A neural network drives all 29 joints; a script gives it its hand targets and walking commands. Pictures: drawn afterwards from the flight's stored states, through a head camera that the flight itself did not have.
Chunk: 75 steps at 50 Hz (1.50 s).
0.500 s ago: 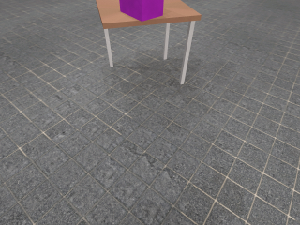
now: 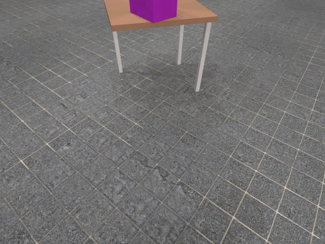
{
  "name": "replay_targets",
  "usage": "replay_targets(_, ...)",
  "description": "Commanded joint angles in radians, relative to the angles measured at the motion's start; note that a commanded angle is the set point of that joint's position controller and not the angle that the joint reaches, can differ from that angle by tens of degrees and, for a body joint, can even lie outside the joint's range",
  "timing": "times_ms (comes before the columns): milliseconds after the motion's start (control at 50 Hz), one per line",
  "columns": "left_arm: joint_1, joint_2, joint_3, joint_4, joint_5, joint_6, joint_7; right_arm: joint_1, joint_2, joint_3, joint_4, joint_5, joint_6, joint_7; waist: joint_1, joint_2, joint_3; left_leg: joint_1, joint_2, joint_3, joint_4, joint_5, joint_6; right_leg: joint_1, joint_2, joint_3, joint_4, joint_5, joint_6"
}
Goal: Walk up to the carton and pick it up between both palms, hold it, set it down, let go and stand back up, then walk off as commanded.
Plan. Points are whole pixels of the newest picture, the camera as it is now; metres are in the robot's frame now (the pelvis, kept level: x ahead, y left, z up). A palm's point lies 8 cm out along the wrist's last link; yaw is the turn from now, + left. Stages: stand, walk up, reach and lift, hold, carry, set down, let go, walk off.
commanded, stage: stand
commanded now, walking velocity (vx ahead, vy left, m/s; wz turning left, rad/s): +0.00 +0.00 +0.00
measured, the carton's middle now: (152, 0) +1.69 +0.05 +0.06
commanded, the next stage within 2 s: walk up in 1.58 s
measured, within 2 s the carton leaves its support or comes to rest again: neither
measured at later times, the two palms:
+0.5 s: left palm out of the picture +0.07 +0.29 -0.12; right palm out of the picture +0.07 -0.27 -0.12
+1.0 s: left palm out of the picture +0.07 +0.29 -0.12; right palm out of the picture +0.07 -0.27 -0.12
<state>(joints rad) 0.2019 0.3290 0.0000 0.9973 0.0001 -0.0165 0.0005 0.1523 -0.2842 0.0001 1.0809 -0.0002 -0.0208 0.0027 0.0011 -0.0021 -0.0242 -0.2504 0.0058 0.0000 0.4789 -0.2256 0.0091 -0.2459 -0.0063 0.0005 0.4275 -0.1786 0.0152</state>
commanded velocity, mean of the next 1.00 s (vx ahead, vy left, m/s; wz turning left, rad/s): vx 0.00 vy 0.00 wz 0.00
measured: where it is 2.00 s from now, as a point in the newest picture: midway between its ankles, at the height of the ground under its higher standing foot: outside the picture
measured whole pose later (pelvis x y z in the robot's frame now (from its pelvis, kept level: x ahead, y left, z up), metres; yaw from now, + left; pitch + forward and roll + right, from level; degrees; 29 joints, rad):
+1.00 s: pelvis +0.00 +0.00 +0.00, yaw +0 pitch +0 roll -1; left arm 0.20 0.33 0.00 1.00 0.00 -0.02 0.00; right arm 0.15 -0.28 0.00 1.08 0.00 -0.02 0.00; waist 0.00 0.00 -0.02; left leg -0.25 0.01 0.00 0.47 -0.23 0.01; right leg -0.24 -0.01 0.00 0.42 -0.18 0.02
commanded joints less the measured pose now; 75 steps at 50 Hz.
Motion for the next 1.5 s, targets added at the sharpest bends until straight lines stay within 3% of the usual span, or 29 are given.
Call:
replay_targets(0, -0.062, 0.205, 0.039, -0.006, 0.005, -0.031, 0.009, -0.046, -0.250, -0.057, -0.036, -0.015, -0.033, -0.008, -0.004, 0.007, -0.023, 0.067, 0.124, -0.130, -0.184, 0.072, 0.020, 0.088, -0.115, 0.111, -0.083, 0.027, -0.047)
replay_targets(1480, -0.058, 0.203, 0.039, 0.000, 0.005, -0.029, 0.008, -0.040, -0.258, -0.058, -0.026, -0.016, -0.031, -0.011, -0.003, 0.007, -0.019, 0.070, 0.128, -0.134, -0.191, 0.079, 0.020, 0.097, -0.116, 0.109, -0.086, 0.038, -0.046)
